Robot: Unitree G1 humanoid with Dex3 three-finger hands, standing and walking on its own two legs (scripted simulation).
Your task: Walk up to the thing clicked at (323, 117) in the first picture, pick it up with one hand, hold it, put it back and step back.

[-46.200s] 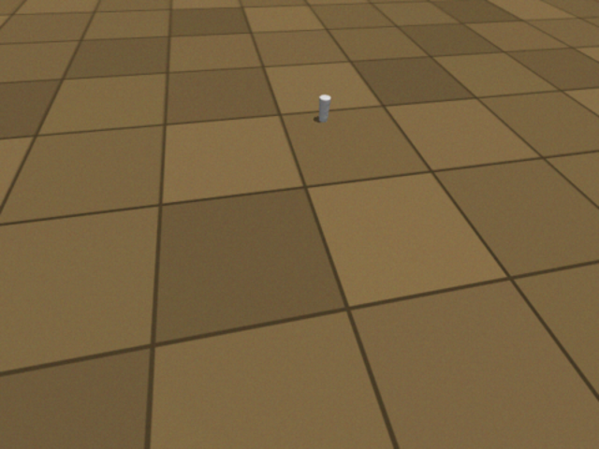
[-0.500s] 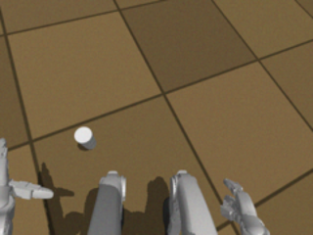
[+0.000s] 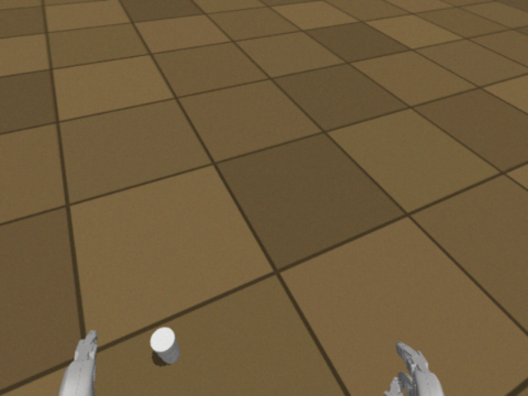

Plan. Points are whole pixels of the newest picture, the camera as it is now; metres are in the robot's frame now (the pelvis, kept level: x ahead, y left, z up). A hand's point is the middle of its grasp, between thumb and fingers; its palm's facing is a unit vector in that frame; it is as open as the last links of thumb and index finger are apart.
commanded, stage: home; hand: left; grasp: from the side
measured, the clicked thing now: (167, 347) +0.42 +0.27 -0.63
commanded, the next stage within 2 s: stand in 1.74 s
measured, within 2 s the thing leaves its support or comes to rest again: neither
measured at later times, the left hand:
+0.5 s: hand out of the picture +0.17 +0.18 -0.04, palm faces +0.13 -0.95 -0.29, open 17.6 cm
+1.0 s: hand out of the picture +0.17 +0.18 -0.04, palm faces +0.11 -0.95 -0.28, open 17.7 cm
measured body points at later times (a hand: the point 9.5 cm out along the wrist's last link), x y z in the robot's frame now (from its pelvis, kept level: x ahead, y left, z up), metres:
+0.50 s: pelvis +0.00 +0.00 +0.02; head +0.02 +0.00 +0.47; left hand +0.16 +0.23 -0.02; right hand +0.17 -0.24 -0.05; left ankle +0.01 +0.13 -0.67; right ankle +0.01 -0.12 -0.67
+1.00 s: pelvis +0.00 -0.01 +0.02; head +0.02 -0.01 +0.47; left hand +0.16 +0.23 -0.02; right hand +0.16 -0.24 -0.05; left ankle +0.01 +0.13 -0.67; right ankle +0.01 -0.12 -0.67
